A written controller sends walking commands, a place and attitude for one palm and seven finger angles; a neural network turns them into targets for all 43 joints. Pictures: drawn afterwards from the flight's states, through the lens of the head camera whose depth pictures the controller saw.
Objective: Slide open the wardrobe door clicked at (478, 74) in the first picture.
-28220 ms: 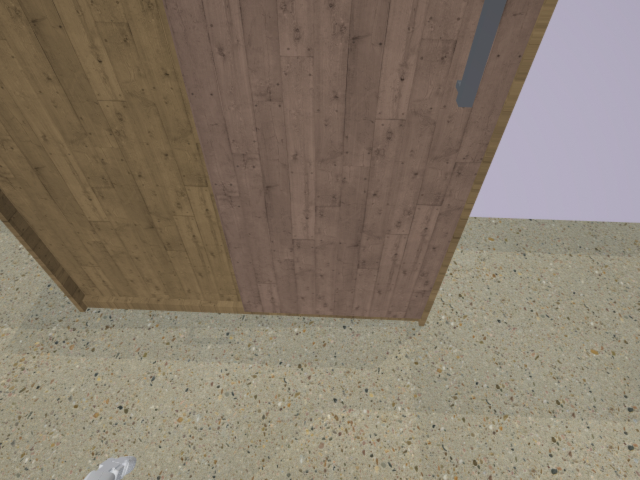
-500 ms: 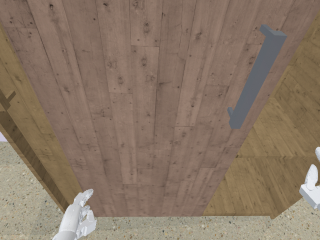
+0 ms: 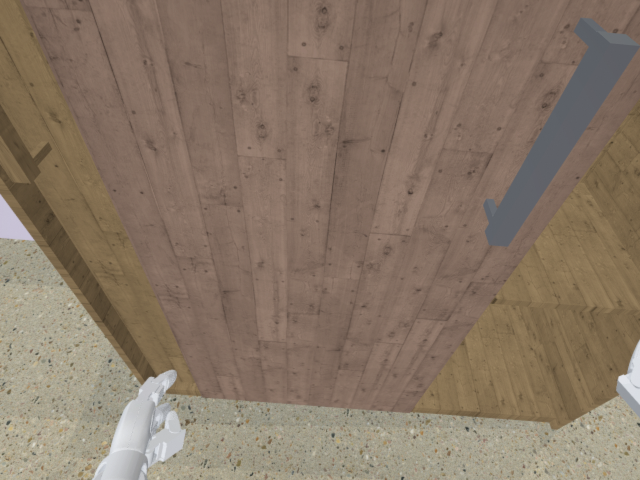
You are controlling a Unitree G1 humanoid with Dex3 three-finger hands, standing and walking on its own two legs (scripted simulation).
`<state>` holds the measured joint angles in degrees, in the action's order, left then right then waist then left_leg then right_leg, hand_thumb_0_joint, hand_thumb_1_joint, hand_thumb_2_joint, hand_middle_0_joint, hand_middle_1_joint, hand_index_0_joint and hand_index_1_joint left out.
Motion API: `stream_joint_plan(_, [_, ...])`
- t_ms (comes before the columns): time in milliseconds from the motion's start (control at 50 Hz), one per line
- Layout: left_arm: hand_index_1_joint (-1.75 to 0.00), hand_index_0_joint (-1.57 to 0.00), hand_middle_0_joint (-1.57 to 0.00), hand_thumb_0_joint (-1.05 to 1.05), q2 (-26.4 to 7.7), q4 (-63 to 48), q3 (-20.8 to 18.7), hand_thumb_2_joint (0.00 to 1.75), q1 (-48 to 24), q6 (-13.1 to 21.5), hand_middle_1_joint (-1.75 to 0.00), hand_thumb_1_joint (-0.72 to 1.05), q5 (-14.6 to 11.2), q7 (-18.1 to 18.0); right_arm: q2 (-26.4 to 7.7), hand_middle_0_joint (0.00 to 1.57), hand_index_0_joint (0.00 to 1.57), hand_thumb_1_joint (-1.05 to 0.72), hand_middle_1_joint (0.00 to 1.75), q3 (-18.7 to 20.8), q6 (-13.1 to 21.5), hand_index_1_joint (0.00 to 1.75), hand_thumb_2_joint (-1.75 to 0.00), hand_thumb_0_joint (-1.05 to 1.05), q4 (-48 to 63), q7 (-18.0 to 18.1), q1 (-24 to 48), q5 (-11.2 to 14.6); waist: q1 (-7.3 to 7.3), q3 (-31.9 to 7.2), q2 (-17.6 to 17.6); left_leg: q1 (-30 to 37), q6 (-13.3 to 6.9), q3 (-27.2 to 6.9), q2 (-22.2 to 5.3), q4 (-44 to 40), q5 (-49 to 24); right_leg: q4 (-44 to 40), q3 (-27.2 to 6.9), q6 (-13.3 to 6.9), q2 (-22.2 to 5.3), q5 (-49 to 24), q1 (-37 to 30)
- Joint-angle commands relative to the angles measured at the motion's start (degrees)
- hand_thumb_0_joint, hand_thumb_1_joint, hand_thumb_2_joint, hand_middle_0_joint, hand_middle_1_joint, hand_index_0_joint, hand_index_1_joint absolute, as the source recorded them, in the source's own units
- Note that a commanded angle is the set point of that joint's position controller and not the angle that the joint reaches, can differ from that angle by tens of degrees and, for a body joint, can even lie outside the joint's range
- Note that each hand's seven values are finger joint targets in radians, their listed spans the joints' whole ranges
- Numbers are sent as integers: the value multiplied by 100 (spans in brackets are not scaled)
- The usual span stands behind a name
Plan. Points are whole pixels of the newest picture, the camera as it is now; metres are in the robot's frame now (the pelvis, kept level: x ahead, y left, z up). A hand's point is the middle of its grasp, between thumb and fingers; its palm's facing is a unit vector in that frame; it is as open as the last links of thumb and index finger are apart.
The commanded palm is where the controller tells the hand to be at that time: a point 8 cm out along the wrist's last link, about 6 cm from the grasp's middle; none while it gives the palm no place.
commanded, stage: step back with the hand held close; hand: right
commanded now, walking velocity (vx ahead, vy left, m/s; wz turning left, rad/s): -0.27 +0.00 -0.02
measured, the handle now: (536, 148) +0.41 -0.20 +0.24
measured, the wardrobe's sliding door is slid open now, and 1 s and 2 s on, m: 0.45 0.45 0.45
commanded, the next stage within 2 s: stop stepping back and stand still in 1.10 s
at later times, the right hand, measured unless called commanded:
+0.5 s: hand out of the picture +0.12 -0.31 +0.16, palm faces +0.48 +0.75 -0.46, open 7.4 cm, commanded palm +0.06 -0.34 +0.18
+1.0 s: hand out of the picture +0.05 -0.32 +0.16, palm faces +0.51 +0.77 -0.39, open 7.4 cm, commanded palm -0.02 -0.36 +0.18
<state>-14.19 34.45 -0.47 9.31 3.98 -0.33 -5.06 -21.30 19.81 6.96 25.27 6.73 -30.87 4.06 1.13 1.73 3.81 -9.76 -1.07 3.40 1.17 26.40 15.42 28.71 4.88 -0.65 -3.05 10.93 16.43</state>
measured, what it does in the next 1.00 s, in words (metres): walks backwards: right foot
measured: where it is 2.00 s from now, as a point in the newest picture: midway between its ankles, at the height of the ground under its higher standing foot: outside the picture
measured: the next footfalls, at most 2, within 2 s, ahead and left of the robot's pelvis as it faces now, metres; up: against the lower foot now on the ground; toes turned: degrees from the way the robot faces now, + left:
right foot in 0.94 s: +0.00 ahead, -0.15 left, +0.00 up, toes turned -5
left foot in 1.18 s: -0.24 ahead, +0.02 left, +0.00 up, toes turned +0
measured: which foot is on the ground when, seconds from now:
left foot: down 0.00-0.94, up 0.96-1.00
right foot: down 0.00-0.82, up 0.84-0.92, down 0.94-1.00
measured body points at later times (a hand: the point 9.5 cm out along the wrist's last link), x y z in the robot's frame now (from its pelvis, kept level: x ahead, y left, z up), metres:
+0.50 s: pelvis -0.06 -0.03 -0.01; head -0.05 -0.04 +0.44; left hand +0.11 +0.19 -0.09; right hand +0.09 -0.34 +0.18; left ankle -0.01 +0.10 -0.74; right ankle +0.05 -0.11 -0.74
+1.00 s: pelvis -0.14 -0.05 -0.02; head -0.13 -0.08 +0.43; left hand +0.06 +0.18 -0.09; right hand +0.02 -0.36 +0.18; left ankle -0.07 +0.09 -0.72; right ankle -0.04 -0.14 -0.74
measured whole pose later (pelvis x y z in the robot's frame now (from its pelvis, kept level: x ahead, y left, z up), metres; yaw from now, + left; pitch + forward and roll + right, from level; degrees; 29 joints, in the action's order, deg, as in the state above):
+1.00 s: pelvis -0.14 -0.05 -0.02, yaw -4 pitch -2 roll +2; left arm -11.5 35.6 -0.5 8.7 5.7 1.0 -6.1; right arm -23.9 23.9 12.3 30.6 9.9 -25.7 2.1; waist 1.2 3.2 -1.0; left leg -25.7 1.8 -4.7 3.2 44.8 18.7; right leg 37.8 1.2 -2.7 -0.5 8.6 26.7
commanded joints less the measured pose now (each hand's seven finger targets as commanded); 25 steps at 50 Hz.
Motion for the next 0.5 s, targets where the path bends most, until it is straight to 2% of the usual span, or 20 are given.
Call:
stream_joint_plan(0, [-30, -20, -20, 0, -552, -1033, -166, 90, -551, 171, -30, 90, -34, -94, -1261, 20, 20, -90, 30, 1004, 378, 30, -90, 0, 1335, 249, -71, 52, 51, -999, -62, -622, 59, -578, -619, -271, -1474, 35, -615, -117, -327, -1838, -851])
stream_joint_plan(40, [-30, -20, -20, 0, -572, -1056, -178, 90, -524, 141, -30, 90, -37, -115, -1252, 20, 20, -90, 30, 1019, 388, 30, -90, 0, 1268, 289, -52, 60, 29, -827, -105, -741, 40, -661, -580, -336, -1060, -28, -670, -129, -355, -1350, -592])
stream_joint_plan(60, [-30, -20, -20, 0, -596, -1038, -194, 90, -507, 149, -30, 90, -30, -141, -1356, 20, 20, -90, 30, 1110, 404, 30, -90, 0, 1307, 314, 9, 63, 27, -855, -129, -708, 27, -666, -566, -345, -943, -87, -712, -126, -350, -1160, -551])
stream_joint_plan(80, [-30, -20, -20, 0, -593, -1047, -186, 90, -478, 150, -30, 90, -39, -146, -1255, 20, 20, -90, 30, 1026, 418, 30, -90, 0, 1240, 325, -9, 55, 10, -787, -96, -740, 20, -676, -551, -329, -809, -140, -734, -136, -383, -960, -446])
stream_joint_plan(240, [-30, -20, -20, 0, -663, -1038, -153, 90, -389, 326, -30, 90, -12, -166, -1122, 20, 20, -90, 30, 939, 590, 30, -90, 0, 1276, 422, 220, -47, -4, -617, 84, -611, 17, -640, -354, -257, 473, -833, -1077, -229, -504, 1399, 444])
stream_joint_plan(260, [-30, -20, -20, 0, -705, -1029, -167, 90, -406, 364, -30, 90, -2, -178, -1207, 20, 20, -90, 30, 1004, 616, 30, -90, 0, 1360, 438, 287, -72, -2, -593, 201, -515, 27, -606, -298, -207, 529, -974, -1168, -252, -522, 1631, 560])
stream_joint_plan(280, [-30, -20, -20, 0, -688, -1034, -155, 90, -384, 387, -30, 90, 4, -180, -1103, 20, 20, -90, 30, 937, 650, 30, -90, 0, 1434, 444, 295, -98, -5, -609, 365, -362, 39, -526, -225, -43, 509, -1139, -1260, -270, -586, 1875, 739])
stream_joint_plan(320, [-30, -20, -20, 0, -689, -1031, -166, 90, -378, 416, -30, 90, 28, -190, -1111, 20, 20, -90, 30, 1001, 680, 30, -90, 0, 1412, 463, 240, -140, 20, -596, 425, -82, 49, -459, -112, 167, 499, -1335, -1361, -311, -640, 2281, 1093])
stream_joint_plan(340, [-30, -20, -20, 0, -682, -1032, -177, 90, -356, 437, -30, 90, 33, -185, -1109, 20, 20, -90, 30, 1022, 703, 30, -90, 0, 1482, 468, 244, -156, 19, -640, 461, 25, 30, -458, -81, 217, 434, -1349, -1374, -309, -621, 2327, 1175])
stream_joint_plan(360, [-30, -20, -20, 0, -709, -1020, -197, 90, -366, 473, -30, 90, 38, -182, -1276, 20, 20, -90, 30, 1170, 730, 30, -90, 0, 1566, 479, 235, -173, 21, -696, 509, 120, 24, -456, -37, 258, 401, -1394, -1420, -319, -613, 2410, 1192])
stream_joint_plan(400, [-30, -20, -20, 0, -638, -1015, -186, 90, -322, 493, -30, 90, 41, -182, -1154, 20, 20, -90, 30, 1099, 757, 30, -90, 0, 1533, 473, 91, -151, 8, -671, 287, -56, -29, -588, -115, 118, 335, -1172, -1296, -278, -517, 2204, 1117])
stream_joint_plan(440, [-30, -20, -20, 0, -611, -956, -191, 90, -295, 504, -30, 90, 52, -164, -1117, 20, 20, -90, 30, 1079, 782, 30, -90, 0, 1493, 472, 97, -140, -22, -605, 76, -411, -134, -889, -278, -158, 573, -824, -1148, -226, -379, 2141, 997])
stream_joint_plan(460, [-30, -20, -20, 0, -625, -898, -219, 90, -257, 528, -30, 90, 80, -168, -1247, 20, 20, -90, 30, 1196, 795, 30, -90, 0, 1520, 488, 128, -140, -32, -664, -93, -556, -173, -1024, -367, -288, 603, -666, -1110, -200, -339, 1969, 819])
stream_joint_plan(480, [-30, -20, -20, 0, -586, -867, -188, 90, -229, 532, -30, 90, 80, -163, -1072, 20, 20, -90, 30, 1008, 790, 30, -90, 0, 1519, 481, 228, -128, -63, -582, -164, -816, -210, -1086, -454, -344, 600, -533, -1077, -159, -305, 1790, 678])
